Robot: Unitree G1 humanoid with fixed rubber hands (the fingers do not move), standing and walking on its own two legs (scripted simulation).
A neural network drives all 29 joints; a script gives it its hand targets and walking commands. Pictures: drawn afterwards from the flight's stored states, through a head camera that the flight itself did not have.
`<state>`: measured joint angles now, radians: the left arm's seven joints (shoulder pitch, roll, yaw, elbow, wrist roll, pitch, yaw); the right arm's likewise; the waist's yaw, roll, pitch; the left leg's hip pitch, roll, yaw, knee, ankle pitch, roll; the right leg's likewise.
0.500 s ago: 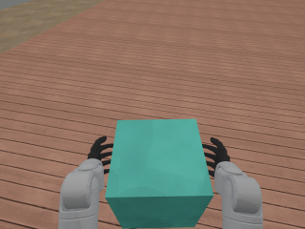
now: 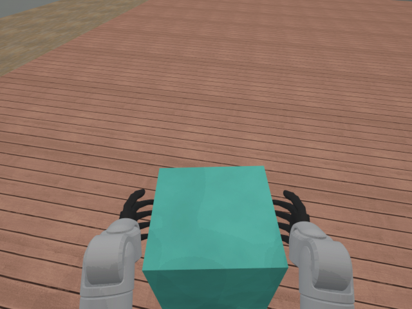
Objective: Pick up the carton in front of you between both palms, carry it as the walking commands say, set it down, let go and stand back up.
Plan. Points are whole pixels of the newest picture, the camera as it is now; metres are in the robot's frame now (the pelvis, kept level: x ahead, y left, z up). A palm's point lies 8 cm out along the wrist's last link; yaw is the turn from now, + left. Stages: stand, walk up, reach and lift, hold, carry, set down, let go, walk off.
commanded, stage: carry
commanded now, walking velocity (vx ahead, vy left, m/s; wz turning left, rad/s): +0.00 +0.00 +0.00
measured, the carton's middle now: (213, 243) +0.29 +0.00 +0.00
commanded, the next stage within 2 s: hold in 1.42 s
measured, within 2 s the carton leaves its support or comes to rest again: neither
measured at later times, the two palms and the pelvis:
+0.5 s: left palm (125, 259) +0.22 +0.15 +0.07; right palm (303, 261) +0.22 -0.15 +0.08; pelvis -0.04 +0.00 +0.01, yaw +0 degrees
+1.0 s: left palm (133, 261) +0.23 +0.14 +0.04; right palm (299, 264) +0.23 -0.15 +0.04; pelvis -0.06 -0.01 +0.01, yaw +0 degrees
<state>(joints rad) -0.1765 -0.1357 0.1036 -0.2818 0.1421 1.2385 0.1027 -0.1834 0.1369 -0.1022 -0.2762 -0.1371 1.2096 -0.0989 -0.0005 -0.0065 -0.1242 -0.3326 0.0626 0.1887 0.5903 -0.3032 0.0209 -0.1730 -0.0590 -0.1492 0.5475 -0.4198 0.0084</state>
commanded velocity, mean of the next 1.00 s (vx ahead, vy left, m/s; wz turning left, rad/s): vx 0.00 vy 0.00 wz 0.00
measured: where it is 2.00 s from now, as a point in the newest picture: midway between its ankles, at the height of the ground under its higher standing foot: outside the picture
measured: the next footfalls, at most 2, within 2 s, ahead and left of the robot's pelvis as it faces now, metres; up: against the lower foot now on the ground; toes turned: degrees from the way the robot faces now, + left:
none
